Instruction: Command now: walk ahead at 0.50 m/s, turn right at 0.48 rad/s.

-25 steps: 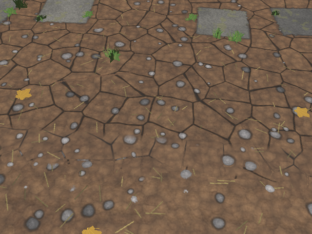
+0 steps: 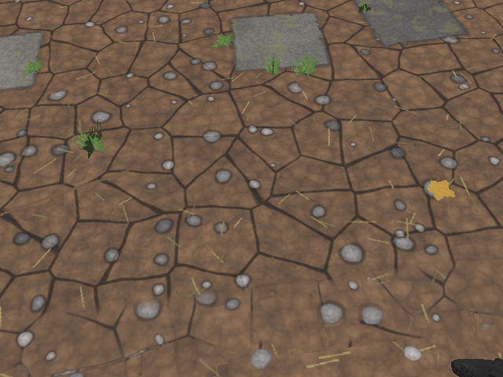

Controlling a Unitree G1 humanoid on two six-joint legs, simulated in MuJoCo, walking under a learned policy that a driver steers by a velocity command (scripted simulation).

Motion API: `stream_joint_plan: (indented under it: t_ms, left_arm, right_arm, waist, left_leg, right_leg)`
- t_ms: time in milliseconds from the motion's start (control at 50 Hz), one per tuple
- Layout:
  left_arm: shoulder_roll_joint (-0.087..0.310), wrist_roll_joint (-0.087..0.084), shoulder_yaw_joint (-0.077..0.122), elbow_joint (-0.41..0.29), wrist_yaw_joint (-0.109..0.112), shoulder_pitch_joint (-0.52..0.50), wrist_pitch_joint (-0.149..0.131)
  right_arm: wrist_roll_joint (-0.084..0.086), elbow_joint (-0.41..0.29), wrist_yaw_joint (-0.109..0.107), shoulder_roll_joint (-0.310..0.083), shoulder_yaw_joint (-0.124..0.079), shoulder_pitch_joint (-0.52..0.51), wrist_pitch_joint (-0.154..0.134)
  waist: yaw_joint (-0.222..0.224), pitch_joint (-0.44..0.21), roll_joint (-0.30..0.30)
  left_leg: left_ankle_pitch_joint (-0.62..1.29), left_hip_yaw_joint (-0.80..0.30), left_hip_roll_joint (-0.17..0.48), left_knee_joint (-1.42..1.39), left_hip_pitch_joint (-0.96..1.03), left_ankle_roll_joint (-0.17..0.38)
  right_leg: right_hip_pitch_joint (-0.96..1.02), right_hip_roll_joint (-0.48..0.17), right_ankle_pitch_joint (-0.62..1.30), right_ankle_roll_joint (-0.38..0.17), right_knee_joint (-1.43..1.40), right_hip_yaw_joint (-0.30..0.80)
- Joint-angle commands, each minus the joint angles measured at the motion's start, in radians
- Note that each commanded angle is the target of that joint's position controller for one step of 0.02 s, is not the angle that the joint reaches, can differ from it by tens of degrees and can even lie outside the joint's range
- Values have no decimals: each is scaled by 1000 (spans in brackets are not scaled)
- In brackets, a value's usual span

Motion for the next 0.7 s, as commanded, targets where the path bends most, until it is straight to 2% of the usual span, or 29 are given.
stream_joint_plan:
  t_ms: [20, 80, 120, 160, 180, 200, 220, 240, 260, 280, 300, 320, 340, 380, 460, 500, 560, 600, 620, 640, 660, 680, 700]
  left_arm:
    - [168, -4, 46, -56, 15, -5, -9]
    - [159, -8, 42, -21, 12, 50, -8]
    - [156, -5, 41, -9, 13, 59, -5]
    - [161, -1, 44, -4, 13, 40, 2]
    - [144, 1, 38, -9, 12, 28, 3]
    - [107, 9, 22, -24, 10, 17, 2]
    - [51, 4, 2, -30, 11, 140, -9]
    - [67, -7, -2, -30, 11, 166, -20]
    - [148, -16, 16, -42, 8, 59, -25]
    - [154, -9, 17, -65, 7, -45, -30]
    - [139, 9, 15, -84, 7, -101, -37]
    - [126, 22, 17, -88, 6, -106, -42]
    - [108, 25, 15, -87, 4, -90, -45]
    - [79, 28, 7, -85, 3, -79, -45]
    - [37, 26, -15, -111, 0, -211, -52]
    - [42, 17, -15, -120, -7, -273, -58]
    - [68, 5, -5, -138, -14, -334, -68]
    - [91, 1, 7, -140, -15, -324, -76]
    - [100, 1, 15, -128, -13, -283, -79]
    - [120, 6, 27, -110, -7, -210, -81]
    - [164, 20, 44, -96, 2, -79, -82]
    - [249, 33, 65, -80, 10, 40, -68]
    - [229, 18, 66, -47, 0, 80, -55]
  right_arm:
    - [7, -60, 8, -39, -2, -72, -11]
    - [18, -74, 22, -61, -8, -124, -24]
    - [18, -80, 29, -86, -18, -125, -32]
    - [18, -70, 29, -103, -30, -66, -39]
    - [12, -46, 24, -125, -44, 21, -43]
    - [0, -27, 19, -164, -58, 160, -47]
    - [-9, 0, 16, -255, -83, 300, -40]
    - [24, 43, 30, -222, -80, 362, -30]
    - [42, 29, 31, -152, -58, 307, -25]
    - [31, 13, 28, -121, -46, 243, -14]
    - [21, 7, 28, -106, -38, 205, -7]
    - [16, 3, 27, -91, -32, 185, -6]
    - [13, 0, 24, -84, -28, 177, -4]
    - [23, 7, 18, -93, -32, 184, -2]
    - [38, 32, -4, -146, -51, 223, 10]
    - [42, 46, -9, -153, -53, 261, 20]
    - [49, 60, -13, -153, -55, 309, 33]
    - [48, 58, -16, -156, -58, 307, 41]
    - [47, 54, -17, -149, -57, 295, 44]
    - [43, 48, -16, -125, -51, 290, 45]
    - [33, 28, -12, -77, -34, 269, 40]
    - [32, 3, -12, 1, -11, 352, 28]
    - [56, -13, -13, -51, -15, 390, 21]
  waist:
    - [12, -53, -105]
    - [40, -44, -117]
    - [33, -37, -130]
    - [-7, -38, -156]
    - [-52, -80, -151]
    - [-118, -202, -109]
    - [-110, -366, 116]
    - [-116, -380, 277]
    - [-132, -225, 150]
    - [-130, -126, 69]
    - [-111, -48, 28]
    - [-84, -29, 32]
    - [-64, -35, 53]
    - [-49, -54, 77]
    - [-85, -40, 60]
    - [-110, -38, 61]
    - [-123, -36, 64]
    - [-99, -39, 81]
    - [-69, -50, 85]
    - [-31, -83, 82]
    - [36, -183, 30]
    - [38, -323, -208]
    - [27, -331, -349]
  left_leg:
    - [206, 65, -67, -199, 153, -15]
    - [231, 47, -71, -283, 161, 12]
    - [161, 39, -72, -323, 158, 45]
    - [83, 62, -83, -356, 225, 84]
    - [83, 80, -96, -388, 348, 114]
    - [110, -10, 4, -352, 573, 173]
    - [26, -365, 207, -355, 946, 333]
    - [-253, -698, 292, -519, 1028, 409]
    - [-401, -646, 263, -555, 923, 363]
    - [-355, -519, 215, -565, 791, 328]
    - [-245, -432, 173, -587, 667, 322]
    - [-151, -378, 135, -602, 597, 312]
    - [-78, -337, 102, -617, 561, 307]
    - [41, -272, 76, -628, 525, 319]
    - [113, -178, 37, -630, 441, 301]
    - [95, -180, 32, -614, 427, 288]
    - [31, -239, 49, -566, 461, 270]
    - [1, -290, 59, -519, 481, 250]
    - [0, -296, 47, -480, 473, 233]
    - [20, -282, 10, -407, 442, 208]
    - [-17, -223, -40, -202, 354, 172]
    - [-324, -75, -166, 122, 82, 107]
    - [-477, -41, -132, 329, -115, 90]
  right_leg:
    - [-81, -189, 200, -129, -96, 128]
    - [0, -238, 139, -119, -56, 185]
    - [73, -276, 145, -108, -11, 235]
    - [107, -288, 236, -89, 45, 254]
    - [103, -247, 358, -68, 135, 230]
    - [27, -196, 342, -34, 342, 179]
    - [-277, -61, 58, 46, 698, 65]
    - [-503, -17, -381, 79, 888, 52]
    - [-600, -87, -327, 73, 954, 69]
    - [-603, -129, -245, 69, 935, 27]
    - [-590, -155, -192, 70, 873, 4]
    - [-544, -182, -147, 73, 802, 5]
    - [-497, -190, -125, 81, 753, -3]
    - [-454, -186, -122, 104, 648, -31]
    - [-357, -154, 70, 143, 362, -54]
    - [-303, -128, 170, 154, 266, -52]
    - [-252, -107, 186, 147, 175, -30]
    - [-189, -105, 142, 127, 129, -23]
    - [-119, -108, 135, 109, 94, -30]
    - [2, -123, 120, 83, 65, -34]
    - [209, -242, 84, 26, 81, 66]
    - [527, -468, 11, -94, 62, 375]
    - [547, -572, -235, -177, -23, 662]
Keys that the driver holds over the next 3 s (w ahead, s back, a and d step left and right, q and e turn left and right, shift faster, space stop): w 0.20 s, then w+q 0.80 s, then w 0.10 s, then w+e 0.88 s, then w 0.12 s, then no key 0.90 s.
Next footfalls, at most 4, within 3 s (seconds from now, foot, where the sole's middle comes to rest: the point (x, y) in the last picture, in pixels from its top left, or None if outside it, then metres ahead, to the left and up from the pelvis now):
0.20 left None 0.30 0.15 -0.78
0.66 right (315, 352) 0.52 -0.08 -0.78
1.14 left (194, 281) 0.72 0.26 -0.78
1.70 right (247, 188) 1.07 0.12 -0.78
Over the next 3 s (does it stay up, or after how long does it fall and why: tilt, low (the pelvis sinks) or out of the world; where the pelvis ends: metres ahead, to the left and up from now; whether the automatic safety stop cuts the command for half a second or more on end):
stays up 1.32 0.21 -0.01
